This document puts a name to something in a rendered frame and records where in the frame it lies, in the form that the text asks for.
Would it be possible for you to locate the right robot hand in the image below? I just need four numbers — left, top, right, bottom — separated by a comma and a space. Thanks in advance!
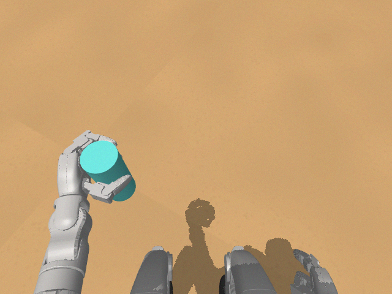
290, 249, 338, 294

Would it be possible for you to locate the left robot hand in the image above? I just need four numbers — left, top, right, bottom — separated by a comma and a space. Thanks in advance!
57, 130, 132, 204

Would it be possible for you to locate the left robot arm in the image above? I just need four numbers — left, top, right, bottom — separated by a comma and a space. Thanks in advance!
33, 194, 92, 294

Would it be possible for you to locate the can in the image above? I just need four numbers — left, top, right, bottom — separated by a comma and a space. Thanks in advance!
80, 140, 136, 202

